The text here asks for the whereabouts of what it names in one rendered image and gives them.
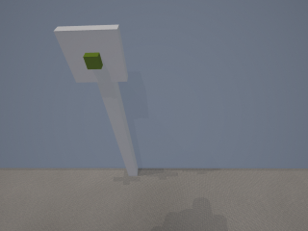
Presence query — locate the panel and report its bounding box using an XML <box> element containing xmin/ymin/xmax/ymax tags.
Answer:
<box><xmin>53</xmin><ymin>24</ymin><xmax>139</xmax><ymax>176</ymax></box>

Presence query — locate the button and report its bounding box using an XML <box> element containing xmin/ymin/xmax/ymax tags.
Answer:
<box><xmin>83</xmin><ymin>52</ymin><xmax>103</xmax><ymax>69</ymax></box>

